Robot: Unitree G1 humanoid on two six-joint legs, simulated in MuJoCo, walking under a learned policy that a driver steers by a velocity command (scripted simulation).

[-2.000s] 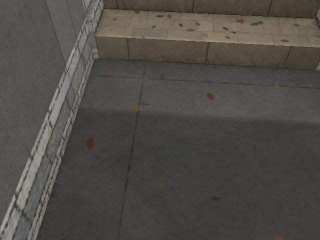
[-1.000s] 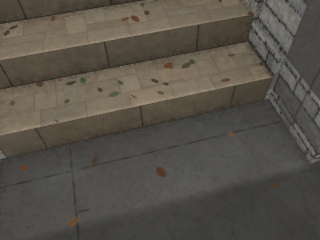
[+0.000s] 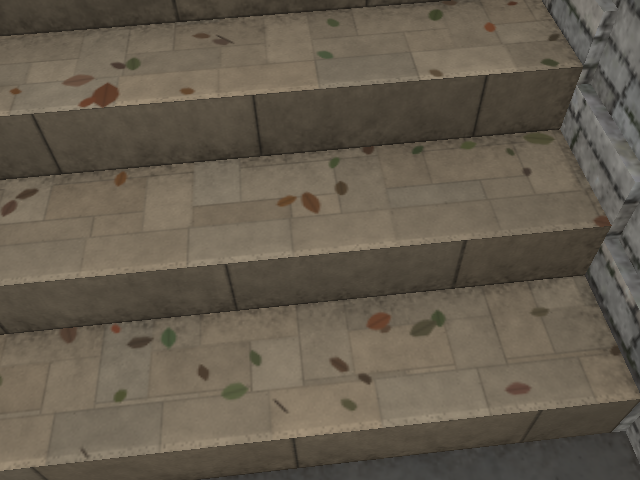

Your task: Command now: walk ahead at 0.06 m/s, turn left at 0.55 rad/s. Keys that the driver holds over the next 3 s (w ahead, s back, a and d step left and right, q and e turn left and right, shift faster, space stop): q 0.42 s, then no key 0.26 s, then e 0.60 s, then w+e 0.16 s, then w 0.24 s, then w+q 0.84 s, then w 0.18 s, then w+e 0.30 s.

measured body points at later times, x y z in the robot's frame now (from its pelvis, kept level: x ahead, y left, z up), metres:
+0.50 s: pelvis +0.01 +0.04 +0.01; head +0.04 +0.08 +0.45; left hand +0.05 +0.36 -0.11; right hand +0.24 -0.19 -0.07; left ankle +0.00 +0.13 -0.73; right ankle +0.05 -0.11 -0.65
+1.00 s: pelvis +0.02 +0.03 +0.00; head +0.05 +0.04 +0.45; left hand +0.10 +0.34 -0.10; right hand +0.22 -0.21 -0.10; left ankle +0.00 +0.13 -0.73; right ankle +0.08 -0.09 -0.73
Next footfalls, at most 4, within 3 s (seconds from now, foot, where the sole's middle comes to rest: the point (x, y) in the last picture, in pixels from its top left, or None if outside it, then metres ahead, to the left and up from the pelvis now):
0.36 left None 0.03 0.14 -0.77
0.76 right None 0.12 -0.07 -0.77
1.26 right None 0.08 -0.12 -0.77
1.78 left None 0.26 0.08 -0.77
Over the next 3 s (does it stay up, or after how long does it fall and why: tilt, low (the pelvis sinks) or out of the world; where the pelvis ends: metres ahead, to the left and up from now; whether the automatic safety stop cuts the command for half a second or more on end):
stays up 0.62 0.13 0.17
